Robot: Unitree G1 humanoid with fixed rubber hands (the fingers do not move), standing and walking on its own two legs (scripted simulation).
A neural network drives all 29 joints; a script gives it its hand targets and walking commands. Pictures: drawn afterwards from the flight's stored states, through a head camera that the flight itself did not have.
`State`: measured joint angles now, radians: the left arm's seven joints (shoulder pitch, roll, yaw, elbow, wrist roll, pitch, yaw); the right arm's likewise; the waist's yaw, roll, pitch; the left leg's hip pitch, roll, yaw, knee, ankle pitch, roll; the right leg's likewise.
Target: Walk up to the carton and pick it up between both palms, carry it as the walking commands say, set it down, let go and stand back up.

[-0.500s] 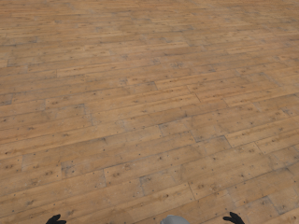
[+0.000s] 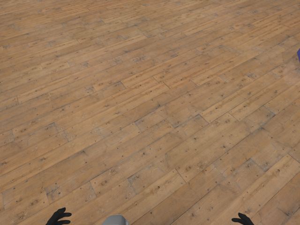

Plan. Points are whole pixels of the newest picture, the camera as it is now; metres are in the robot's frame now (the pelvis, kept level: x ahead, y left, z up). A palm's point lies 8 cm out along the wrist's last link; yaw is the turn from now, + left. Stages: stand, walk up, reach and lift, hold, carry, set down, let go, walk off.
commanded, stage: walk up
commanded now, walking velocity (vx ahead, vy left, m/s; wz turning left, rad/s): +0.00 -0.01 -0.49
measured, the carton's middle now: out of the picture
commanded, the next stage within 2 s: none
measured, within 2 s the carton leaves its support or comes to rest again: neither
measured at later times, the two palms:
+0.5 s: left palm (81, 202) +0.19 +0.21 -0.10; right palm out of the picture -0.04 -0.29 -0.11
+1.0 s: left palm (84, 222) +0.14 +0.19 -0.10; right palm (278, 190) +0.25 -0.38 -0.12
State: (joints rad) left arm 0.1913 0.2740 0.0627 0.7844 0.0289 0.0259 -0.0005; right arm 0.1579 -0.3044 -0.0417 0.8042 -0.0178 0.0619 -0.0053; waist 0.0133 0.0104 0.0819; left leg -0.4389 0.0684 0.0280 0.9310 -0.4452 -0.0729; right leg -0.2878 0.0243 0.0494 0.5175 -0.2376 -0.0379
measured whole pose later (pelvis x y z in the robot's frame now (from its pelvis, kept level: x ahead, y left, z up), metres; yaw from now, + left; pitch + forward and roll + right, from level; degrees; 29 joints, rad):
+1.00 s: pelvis +0.16 -0.10 -0.01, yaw -29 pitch +3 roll +3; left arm 0.58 0.22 0.05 1.03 0.01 -0.07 0.01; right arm -0.03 -0.22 -0.03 0.81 -0.02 -0.02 0.07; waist 0.13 0.00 0.05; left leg -0.58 0.08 0.14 0.60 -0.14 -0.04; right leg 0.14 -0.04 0.11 0.23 -0.41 -0.02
